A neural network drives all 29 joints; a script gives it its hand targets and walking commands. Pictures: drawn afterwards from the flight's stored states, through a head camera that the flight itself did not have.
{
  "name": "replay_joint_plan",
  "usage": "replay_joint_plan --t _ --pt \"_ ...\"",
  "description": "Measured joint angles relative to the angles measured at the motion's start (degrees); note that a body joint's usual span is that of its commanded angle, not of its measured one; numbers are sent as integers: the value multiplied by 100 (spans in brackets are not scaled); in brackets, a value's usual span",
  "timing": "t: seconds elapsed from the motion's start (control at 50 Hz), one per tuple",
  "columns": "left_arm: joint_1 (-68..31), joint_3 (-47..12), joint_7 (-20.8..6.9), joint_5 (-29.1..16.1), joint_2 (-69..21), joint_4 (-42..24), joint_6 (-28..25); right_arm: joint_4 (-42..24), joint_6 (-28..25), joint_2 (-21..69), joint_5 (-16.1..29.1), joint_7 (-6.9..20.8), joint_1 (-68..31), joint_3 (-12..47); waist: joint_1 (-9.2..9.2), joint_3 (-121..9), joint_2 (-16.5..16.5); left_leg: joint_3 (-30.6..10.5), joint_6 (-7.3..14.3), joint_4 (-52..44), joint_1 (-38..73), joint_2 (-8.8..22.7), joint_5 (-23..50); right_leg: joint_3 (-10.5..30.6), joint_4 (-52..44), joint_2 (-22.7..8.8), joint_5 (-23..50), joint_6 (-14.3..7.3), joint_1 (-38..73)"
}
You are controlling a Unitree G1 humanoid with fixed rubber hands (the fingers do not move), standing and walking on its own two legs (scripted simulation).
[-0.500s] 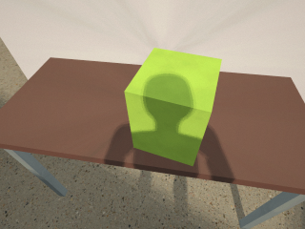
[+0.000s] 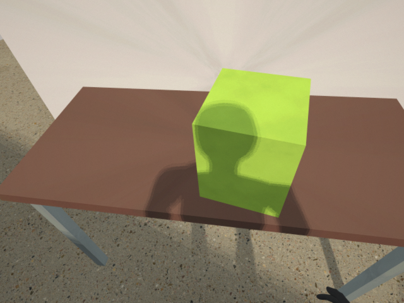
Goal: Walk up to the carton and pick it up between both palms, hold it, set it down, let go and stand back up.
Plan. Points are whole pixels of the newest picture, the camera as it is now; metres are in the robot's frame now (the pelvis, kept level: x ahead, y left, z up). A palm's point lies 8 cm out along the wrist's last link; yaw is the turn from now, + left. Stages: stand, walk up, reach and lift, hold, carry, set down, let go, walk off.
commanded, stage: walk up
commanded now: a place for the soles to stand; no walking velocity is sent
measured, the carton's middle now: (250, 142) +0.46 -0.07 +0.05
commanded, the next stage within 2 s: reach and lift in 1.50 s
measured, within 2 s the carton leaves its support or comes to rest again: neither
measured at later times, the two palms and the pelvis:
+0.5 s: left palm out of the picture +0.10 +0.27 -0.10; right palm out of the picture +0.06 -0.27 -0.13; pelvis +0.00 +0.01 -0.01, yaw -8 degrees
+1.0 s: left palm out of the picture +0.15 +0.25 -0.11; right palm out of the picture +0.03 -0.25 -0.13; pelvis +0.01 +0.02 -0.01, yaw -14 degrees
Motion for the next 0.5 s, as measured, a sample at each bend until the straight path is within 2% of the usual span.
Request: replay_joint_plan --t 0.22,0.5 --pt "-19 103 65 18 -81 -163 -34 114 150 -144 28 -55 150 14 -65 90 1 359 54 8 -15 134 -45 380 4 132 113 38 -170" --pt "-260 127 76 44 -8 -384 0 -129 154 -317 -30 -16 283 0 -182 99 40 715 61 468 -213 272 -384 787 537 269 -118 72 -566"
